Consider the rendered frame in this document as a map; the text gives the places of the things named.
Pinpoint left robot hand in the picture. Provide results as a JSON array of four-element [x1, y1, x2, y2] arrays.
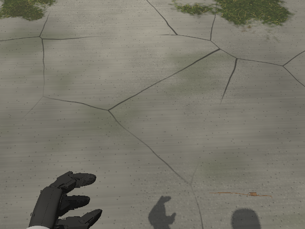
[[29, 171, 102, 229]]

